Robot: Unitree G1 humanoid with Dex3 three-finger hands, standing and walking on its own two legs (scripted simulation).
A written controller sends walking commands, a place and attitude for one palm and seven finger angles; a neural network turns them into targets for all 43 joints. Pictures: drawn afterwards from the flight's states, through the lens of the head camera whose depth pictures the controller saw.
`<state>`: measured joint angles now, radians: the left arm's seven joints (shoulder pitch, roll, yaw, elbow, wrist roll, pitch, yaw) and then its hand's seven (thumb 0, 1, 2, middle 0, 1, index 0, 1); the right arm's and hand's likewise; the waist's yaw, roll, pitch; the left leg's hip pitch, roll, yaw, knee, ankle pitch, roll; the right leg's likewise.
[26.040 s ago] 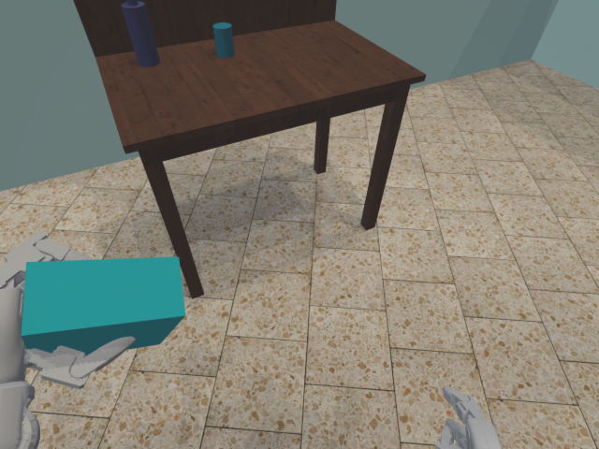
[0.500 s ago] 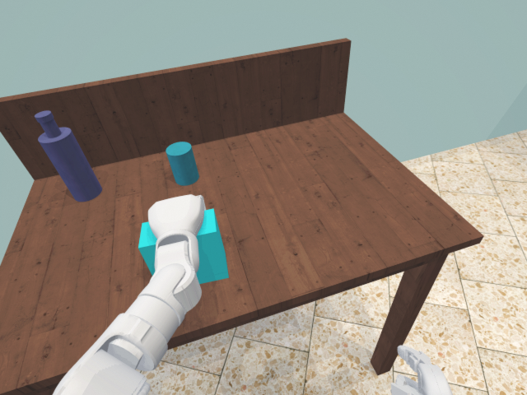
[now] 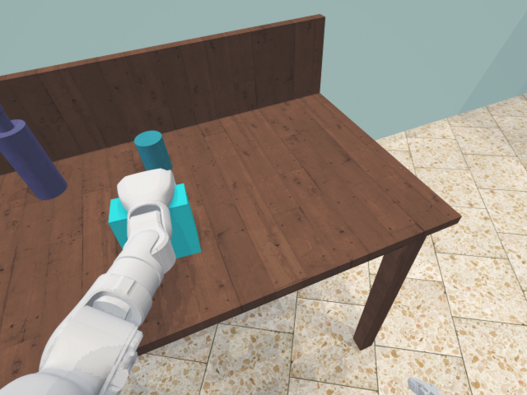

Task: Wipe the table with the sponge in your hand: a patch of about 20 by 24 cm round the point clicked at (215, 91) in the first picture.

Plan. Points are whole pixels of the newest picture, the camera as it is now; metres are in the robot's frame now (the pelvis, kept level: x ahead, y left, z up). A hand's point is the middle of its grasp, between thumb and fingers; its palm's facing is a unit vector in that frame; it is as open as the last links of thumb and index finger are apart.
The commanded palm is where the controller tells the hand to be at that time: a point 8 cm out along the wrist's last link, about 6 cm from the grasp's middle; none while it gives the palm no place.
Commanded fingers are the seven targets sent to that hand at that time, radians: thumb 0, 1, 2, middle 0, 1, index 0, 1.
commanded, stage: wipe forward along the third lane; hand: left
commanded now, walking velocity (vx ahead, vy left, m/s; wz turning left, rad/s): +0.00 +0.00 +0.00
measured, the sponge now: (161, 234) +0.40 +0.21 +0.02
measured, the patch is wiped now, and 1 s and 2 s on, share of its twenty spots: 0.95 1.00 1.00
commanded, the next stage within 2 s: wipe back along the third lane in 0.72 s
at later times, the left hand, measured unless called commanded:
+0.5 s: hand (149, 198) +0.44 +0.23 +0.07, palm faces -0.07 -0.01 -1.00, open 9.9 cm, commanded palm +0.43 +0.23 +0.10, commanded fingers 0.00 0.10 1.30 -1.20 -1.60 -1.20 -1.60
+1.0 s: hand (143, 188) +0.47 +0.25 +0.07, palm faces -0.06 +0.00 -1.00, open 9.9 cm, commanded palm +0.44 +0.23 +0.10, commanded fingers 0.00 0.10 1.30 -1.20 -1.60 -1.20 -1.60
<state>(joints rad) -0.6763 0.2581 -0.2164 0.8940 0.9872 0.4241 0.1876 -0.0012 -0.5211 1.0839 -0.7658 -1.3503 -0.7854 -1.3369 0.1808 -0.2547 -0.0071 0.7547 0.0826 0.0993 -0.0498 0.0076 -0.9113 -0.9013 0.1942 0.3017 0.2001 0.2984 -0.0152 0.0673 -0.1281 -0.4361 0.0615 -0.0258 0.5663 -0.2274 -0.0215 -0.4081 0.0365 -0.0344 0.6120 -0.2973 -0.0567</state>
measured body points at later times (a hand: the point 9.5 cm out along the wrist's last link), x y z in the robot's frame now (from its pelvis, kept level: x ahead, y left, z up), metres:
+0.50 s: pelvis +0.01 +0.03 +0.00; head +0.02 +0.01 +0.45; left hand +0.44 +0.23 +0.12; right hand +0.11 -0.24 -0.13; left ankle +0.04 +0.17 -0.73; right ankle +0.01 -0.08 -0.73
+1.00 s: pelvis +0.00 +0.05 +0.00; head +0.04 +0.04 +0.44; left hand +0.47 +0.25 +0.12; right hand +0.04 -0.22 -0.14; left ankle +0.04 +0.17 -0.73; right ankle +0.01 -0.08 -0.73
